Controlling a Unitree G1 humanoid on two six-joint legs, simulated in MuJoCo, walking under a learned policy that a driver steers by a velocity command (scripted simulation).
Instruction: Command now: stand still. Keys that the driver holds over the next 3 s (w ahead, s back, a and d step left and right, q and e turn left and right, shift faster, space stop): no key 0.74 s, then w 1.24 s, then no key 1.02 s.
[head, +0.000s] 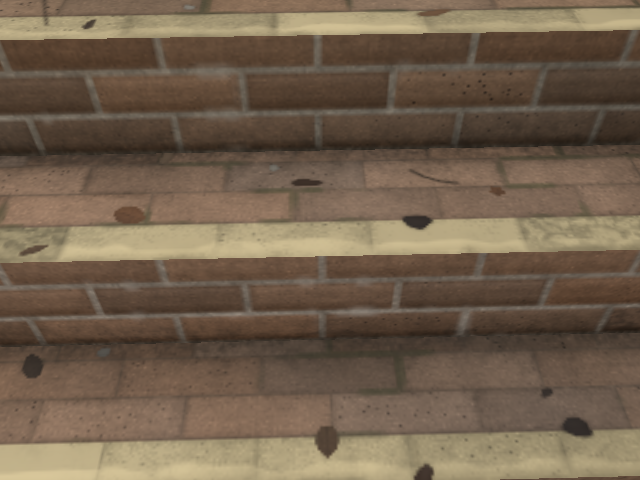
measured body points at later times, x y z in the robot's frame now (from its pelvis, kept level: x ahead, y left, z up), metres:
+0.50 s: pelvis +0.00 -0.01 +0.00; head +0.00 -0.01 +0.45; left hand +0.01 +0.21 -0.15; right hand +0.01 -0.23 -0.15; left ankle -0.01 +0.11 -0.73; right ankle -0.03 -0.13 -0.73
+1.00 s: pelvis +0.04 +0.00 +0.00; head +0.03 +0.00 +0.45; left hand -0.03 +0.22 -0.15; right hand -0.01 -0.23 -0.15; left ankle -0.01 +0.10 -0.73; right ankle -0.03 -0.13 -0.73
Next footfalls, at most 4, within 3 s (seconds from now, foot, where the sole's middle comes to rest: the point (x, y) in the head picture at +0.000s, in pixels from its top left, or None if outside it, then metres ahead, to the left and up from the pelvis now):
1.36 right None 0.24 -0.12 -0.56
1.84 left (248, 425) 0.46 0.14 -0.36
2.38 right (378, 208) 0.71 -0.05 -0.15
2.84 left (230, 205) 0.72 0.17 -0.15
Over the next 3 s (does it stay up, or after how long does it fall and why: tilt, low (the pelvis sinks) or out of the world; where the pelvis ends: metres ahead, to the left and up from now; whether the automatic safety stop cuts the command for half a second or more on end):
stays up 0.64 0.04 0.61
